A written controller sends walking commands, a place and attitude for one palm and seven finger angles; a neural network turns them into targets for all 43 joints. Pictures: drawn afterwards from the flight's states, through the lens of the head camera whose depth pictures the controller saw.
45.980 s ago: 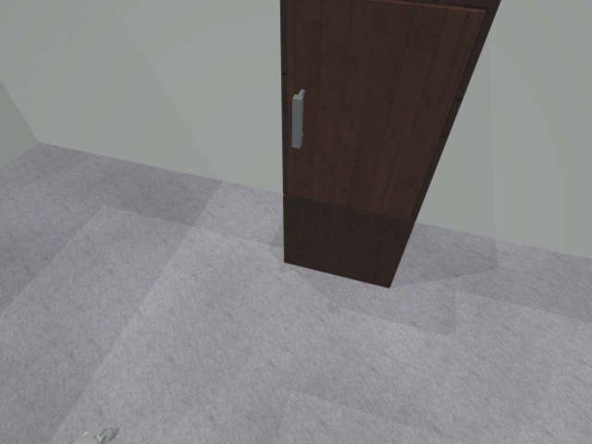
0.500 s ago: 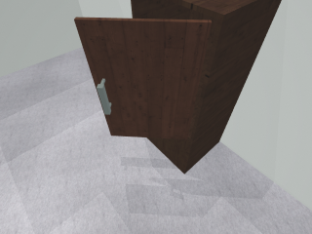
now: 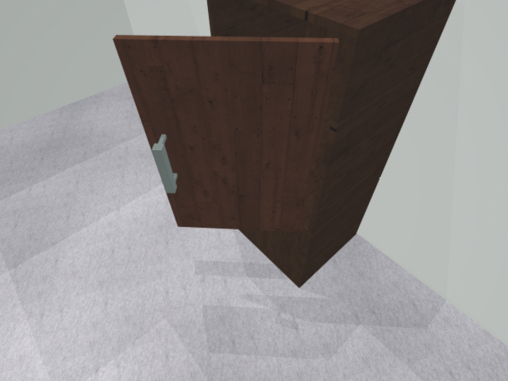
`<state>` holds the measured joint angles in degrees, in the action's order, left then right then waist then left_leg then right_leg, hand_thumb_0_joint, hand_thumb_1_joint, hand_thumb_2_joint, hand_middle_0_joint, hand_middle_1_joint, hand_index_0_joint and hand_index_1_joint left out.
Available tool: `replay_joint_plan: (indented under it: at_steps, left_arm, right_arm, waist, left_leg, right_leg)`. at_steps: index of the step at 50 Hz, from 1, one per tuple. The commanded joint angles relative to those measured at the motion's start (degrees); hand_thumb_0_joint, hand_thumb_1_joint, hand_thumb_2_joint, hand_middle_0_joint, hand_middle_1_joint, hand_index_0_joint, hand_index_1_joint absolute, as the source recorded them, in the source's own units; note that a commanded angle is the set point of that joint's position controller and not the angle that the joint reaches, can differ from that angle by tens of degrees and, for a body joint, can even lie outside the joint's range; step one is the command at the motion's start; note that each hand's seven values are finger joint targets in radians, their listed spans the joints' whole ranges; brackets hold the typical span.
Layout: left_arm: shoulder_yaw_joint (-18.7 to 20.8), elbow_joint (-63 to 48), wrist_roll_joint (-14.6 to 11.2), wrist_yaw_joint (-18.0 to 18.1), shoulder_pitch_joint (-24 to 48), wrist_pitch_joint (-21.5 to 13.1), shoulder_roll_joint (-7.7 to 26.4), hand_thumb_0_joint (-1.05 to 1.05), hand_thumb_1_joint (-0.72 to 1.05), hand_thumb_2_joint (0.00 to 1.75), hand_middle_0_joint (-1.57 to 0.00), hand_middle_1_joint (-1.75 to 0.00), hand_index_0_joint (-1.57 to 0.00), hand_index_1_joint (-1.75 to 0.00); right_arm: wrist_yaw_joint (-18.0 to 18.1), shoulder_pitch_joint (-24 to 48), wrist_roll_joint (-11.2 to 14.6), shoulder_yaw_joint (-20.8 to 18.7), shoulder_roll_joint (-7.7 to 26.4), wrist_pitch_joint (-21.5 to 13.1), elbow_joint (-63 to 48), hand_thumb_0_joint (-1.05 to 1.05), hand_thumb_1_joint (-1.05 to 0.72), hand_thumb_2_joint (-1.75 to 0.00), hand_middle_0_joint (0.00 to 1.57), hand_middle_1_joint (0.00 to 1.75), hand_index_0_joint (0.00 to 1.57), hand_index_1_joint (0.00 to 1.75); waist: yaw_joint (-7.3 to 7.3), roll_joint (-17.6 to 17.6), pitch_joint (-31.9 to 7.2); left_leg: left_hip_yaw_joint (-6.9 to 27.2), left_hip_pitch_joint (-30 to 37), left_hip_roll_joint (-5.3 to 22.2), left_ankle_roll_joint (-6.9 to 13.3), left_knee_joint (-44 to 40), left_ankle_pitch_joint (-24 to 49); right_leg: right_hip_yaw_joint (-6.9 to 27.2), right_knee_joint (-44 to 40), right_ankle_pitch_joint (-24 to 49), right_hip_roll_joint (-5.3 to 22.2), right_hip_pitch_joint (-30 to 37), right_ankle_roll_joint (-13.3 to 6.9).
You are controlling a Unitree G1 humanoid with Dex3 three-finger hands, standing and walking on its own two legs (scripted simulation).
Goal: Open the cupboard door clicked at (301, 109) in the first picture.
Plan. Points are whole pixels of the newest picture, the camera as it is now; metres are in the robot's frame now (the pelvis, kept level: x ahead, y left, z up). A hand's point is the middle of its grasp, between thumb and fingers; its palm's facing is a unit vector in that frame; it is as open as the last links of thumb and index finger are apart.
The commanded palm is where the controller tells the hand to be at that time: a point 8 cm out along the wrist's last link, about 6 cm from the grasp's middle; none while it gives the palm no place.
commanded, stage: shuffle to correct the standing spot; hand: left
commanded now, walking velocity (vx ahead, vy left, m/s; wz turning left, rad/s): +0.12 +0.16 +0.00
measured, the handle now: (167, 164) +0.59 +0.25 -0.04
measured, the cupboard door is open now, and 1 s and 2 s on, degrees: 45 45 45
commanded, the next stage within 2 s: come to a stop and stand still in 0.22 s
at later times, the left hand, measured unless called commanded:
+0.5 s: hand out of the picture +0.05 +0.21 -0.18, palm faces +0.03 -0.97 -0.23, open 7.4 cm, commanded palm none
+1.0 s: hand out of the picture +0.09 +0.18 -0.17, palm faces +0.00 -0.98 -0.22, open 7.3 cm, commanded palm none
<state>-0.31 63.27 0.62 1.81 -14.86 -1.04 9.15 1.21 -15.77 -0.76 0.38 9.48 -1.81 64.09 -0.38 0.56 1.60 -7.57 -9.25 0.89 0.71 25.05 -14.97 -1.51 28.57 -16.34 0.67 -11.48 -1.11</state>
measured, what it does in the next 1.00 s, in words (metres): stands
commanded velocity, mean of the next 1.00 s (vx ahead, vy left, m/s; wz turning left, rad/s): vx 0.00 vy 0.04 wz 0.00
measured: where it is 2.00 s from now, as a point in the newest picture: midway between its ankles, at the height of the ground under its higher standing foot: outside the picture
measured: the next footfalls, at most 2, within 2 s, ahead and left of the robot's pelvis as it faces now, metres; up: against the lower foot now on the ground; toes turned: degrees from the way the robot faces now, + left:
none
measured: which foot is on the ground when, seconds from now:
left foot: down 0.00-1.00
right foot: down 0.00-1.00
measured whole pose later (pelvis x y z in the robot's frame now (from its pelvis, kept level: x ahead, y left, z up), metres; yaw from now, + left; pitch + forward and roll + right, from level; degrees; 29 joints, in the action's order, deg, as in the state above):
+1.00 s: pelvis +0.03 +0.00 +0.00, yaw -1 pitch -1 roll +1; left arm 0.6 59.9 0.7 2.1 -11.1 0.2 9.7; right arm 1.9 -13.7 -0.8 -0.8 8.6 -0.8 63.4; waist -0.3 -0.7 2.1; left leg -8.6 -5.8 1.0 0.3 24.1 -17.2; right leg -4.6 28.7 -14.2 0.1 -13.7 -2.9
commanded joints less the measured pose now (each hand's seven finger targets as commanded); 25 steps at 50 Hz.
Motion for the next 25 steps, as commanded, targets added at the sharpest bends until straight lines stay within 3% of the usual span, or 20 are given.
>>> replay_joint_plan:
  at_steps: [1,4,8,10,12,14,15,16,17,18,19,21,22,24,25]
  left_arm:
    - [1.22,-1.72,0.32,0.34,-3.62,-0.95,6.64,0.00,0.90,0.90,-0.20,-0.30,-0.20,-0.30]
    - [1.84,-2.01,0.41,0.13,-4.23,-0.63,7.97,0.00,0.90,0.90,-0.20,-0.30,-0.20,-0.30]
    - [3.00,-2.67,0.60,0.15,-5.30,-0.44,9.54,0.00,0.90,0.90,-0.20,-0.30,-0.20,-0.30]
    - [3.43,-2.90,0.63,0.17,-5.47,-0.45,9.81,0.00,0.90,0.90,-0.20,-0.30,-0.20,-0.30]
    - [3.88,-3.52,0.73,0.31,-5.02,-0.30,9.34,0.00,0.90,0.90,-0.20,-0.30,-0.20,-0.30]
    - [3.85,-3.99,0.77,0.18,-4.44,0.00,8.16,0.00,0.90,0.90,-0.20,-0.30,-0.20,-0.30]
    - [3.62,-4.51,0.84,0.08,-3.81,0.25,6.87,0.00,0.90,0.90,-0.20,-0.30,-0.20,-0.30]
    - [3.26,-5.32,1.03,0.08,-2.46,0.45,5.16,0.00,0.90,0.90,-0.20,-0.30,-0.20,-0.30]
    - [2.72,-6.02,1.10,0.22,-0.72,0.56,3.78,0.00,0.90,0.90,-0.20,-0.30,-0.20,-0.30]
    - [2.30,-6.37,0.97,0.41,0.25,0.74,3.36,0.00,0.90,0.90,-0.20,-0.30,-0.20,-0.30]
    - [2.20,-6.31,0.69,0.51,0.42,0.75,3.20,0.00,0.90,0.90,-0.20,-0.30,-0.20,-0.30]
    - [2.30,-5.30,0.46,0.34,-0.64,0.64,2.61,0.00,0.90,0.90,-0.20,-0.30,-0.20,-0.30]
    - [2.37,-4.90,0.44,0.24,-1.36,0.57,2.93,0.00,0.90,0.90,-0.20,-0.30,-0.20,-0.30]
    - [2.77,-4.08,0.42,0.18,-3.50,0.01,4.72,0.00,0.90,0.90,-0.20,-0.30,-0.20,-0.30]
    - [2.94,-3.54,0.42,0.33,-4.56,-0.43,5.98,0.00,0.90,0.90,-0.20,-0.30,-0.20,-0.30]
  right_arm:
    - [0.14,-3.17,-0.30,-0.78,4.59,-0.10,-1.64,0.00,-0.90,-0.90,0.20,0.30,0.20,0.30]
    - [-0.21,-2.74,-0.50,-0.83,4.59,0.61,-2.60,0.00,-0.90,-0.90,0.20,0.30,0.20,0.30]
    - [-0.47,-2.70,-0.53,-1.05,3.92,1.12,-3.71,0.00,-0.90,-0.90,0.20,0.30,0.20,0.30]
    - [-0.48,-2.96,-0.48,-1.12,3.97,0.97,-4.05,0.00,-0.90,-0.90,0.20,0.30,0.20,0.30]
    - [-0.45,-4.35,-0.40,-1.24,3.84,0.71,-3.95,0.00,-0.90,-0.90,0.20,0.30,0.20,0.30]
    - [-0.35,-6.17,-0.45,-1.43,4.86,0.20,-3.49,0.00,-0.90,-0.90,0.20,0.30,0.20,0.30]
    - [-0.18,-7.56,-0.56,-1.69,6.44,0.04,-3.16,0.00,-0.90,-0.90,0.20,0.30,0.20,0.30]
    - [0.12,-9.64,-0.69,-1.99,7.70,0.12,-2.93,0.00,-0.90,-0.90,0.20,0.30,0.20,0.30]
    - [0.46,-11.20,-0.77,-2.01,8.02,0.15,-2.64,0.00,-0.90,-0.90,0.20,0.30,0.20,0.30]
    - [0.82,-11.68,-0.83,-1.78,7.32,0.05,-2.59,0.00,-0.90,-0.90,0.20,0.30,0.20,0.30]
    - [1.12,-10.55,-0.82,-1.42,6.50,-0.22,-3.17,0.00,-0.90,-0.90,0.20,0.30,0.20,0.30]
    - [1.41,-5.69,-0.76,-1.44,6.13,-0.42,-4.29,0.00,-0.90,-0.90,0.20,0.30,0.20,0.30]
    - [1.42,-4.10,-0.66,-1.73,7.32,-0.48,-4.66,0.00,-0.90,-0.90,0.20,0.30,0.20,0.30]
    - [1.61,-2.32,-0.20,-2.39,9.28,-0.74,-4.83,0.00,-0.90,-0.90,0.20,0.30,0.20,0.30]
    - [1.65,-2.34,0.10,-2.53,9.00,-0.95,-4.82,0.00,-0.90,-0.90,0.20,0.30,0.20,0.30]
  waist:
    - [0.57,-1.06,1.68]
    - [0.91,-2.99,3.53]
    - [1.17,-6.75,5.12]
    - [1.24,-7.60,4.66]
    - [0.73,-6.61,4.17]
    - [0.29,-2.42,2.35]
    - [-0.11,3.83,1.58]
    - [-0.83,9.37,1.83]
    - [-1.43,12.19,2.76]
    - [-1.70,11.01,2.78]
    - [-1.01,8.16,2.23]
    - [0.85,4.35,2.22]
    - [1.41,4.12,1.25]
    - [2.56,2.30,-1.48]
    - [2.65,0.16,-2.93]
  left_leg:
    - [5.20,-1.03,4.93,1.02,-3.28,3.12]
    - [3.63,-3.99,3.03,0.41,-0.45,-3.15]
    - [2.22,-7.33,1.18,-0.35,4.76,-5.43]
    - [2.05,-7.14,1.13,-0.46,4.89,-5.01]
    - [2.27,-5.19,1.27,-0.22,2.46,-3.25]
    - [3.58,0.00,3.31,0.80,-0.54,4.37]
    - [6.95,3.15,6.56,2.46,-1.57,11.02]
    - [11.44,6.01,10.97,5.81,-3.40,18.89]
    - [14.97,8.90,14.69,8.99,-5.74,27.76]
    - [16.20,10.23,16.39,11.12,-5.87,36.56]
    - [15.65,9.77,16.92,11.96,-5.06,42.32]
    - [11.51,7.15,15.38,10.97,-3.06,47.72]
    - [9.57,5.87,13.95,9.58,-2.42,47.44]
    - [7.41,6.06,11.24,6.41,0.46,43.49]
    - [6.60,5.04,9.71,4.45,1.99,39.97]
  right_leg:
    - [7.24,-5.62,8.48,6.39,-1.00,-2.60]
    - [11.29,-8.56,-0.18,8.71,-2.07,-4.23]
    - [16.37,-12.07,-2.24,12.95,-1.90,-6.88]
    - [16.08,-11.17,1.90,13.85,-1.31,-7.40]
    - [13.85,-8.12,5.31,12.97,-1.88,-7.01]
    - [8.04,-2.22,7.73,9.26,-3.20,-4.98]
    - [3.54,3.00,5.04,5.75,-5.78,-3.51]
    - [-1.86,9.39,-2.07,2.08,-10.19,-1.83]
    - [-4.04,15.53,-13.28,0.52,-16.07,-0.54]
    - [-2.38,20.57,-17.69,1.37,-18.74,-0.27]
    - [-0.87,21.74,-17.49,2.76,-18.12,-0.35]
    - [-0.99,16.01,-12.12,4.20,-13.22,-0.32]
    - [-1.61,11.60,-7.24,3.84,-9.58,-0.07]
    - [-2.05,1.06,4.98,3.01,-2.93,-0.12]
    - [-0.15,-1.51,14.60,3.83,0.49,-0.77]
